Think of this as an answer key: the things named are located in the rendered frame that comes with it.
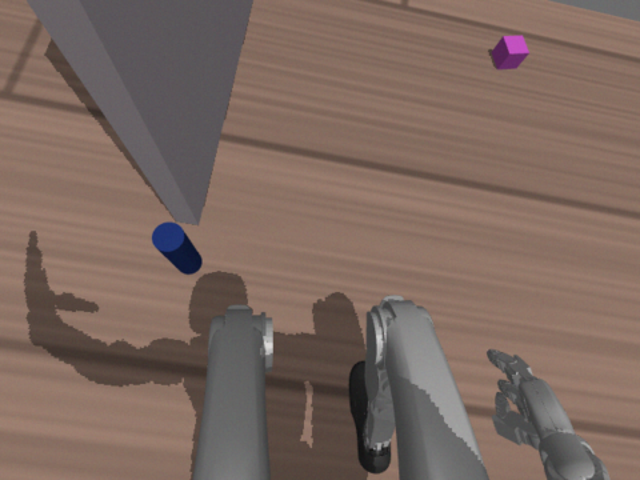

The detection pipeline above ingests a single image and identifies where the right robot hand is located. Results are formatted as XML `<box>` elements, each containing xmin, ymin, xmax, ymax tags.
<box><xmin>487</xmin><ymin>349</ymin><xmax>576</xmax><ymax>450</ymax></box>

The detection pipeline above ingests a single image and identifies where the right robot foot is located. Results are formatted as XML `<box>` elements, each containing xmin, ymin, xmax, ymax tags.
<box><xmin>349</xmin><ymin>361</ymin><xmax>391</xmax><ymax>474</ymax></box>

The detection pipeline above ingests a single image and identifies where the right robot arm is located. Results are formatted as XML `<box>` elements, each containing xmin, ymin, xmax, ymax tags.
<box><xmin>539</xmin><ymin>433</ymin><xmax>610</xmax><ymax>480</ymax></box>

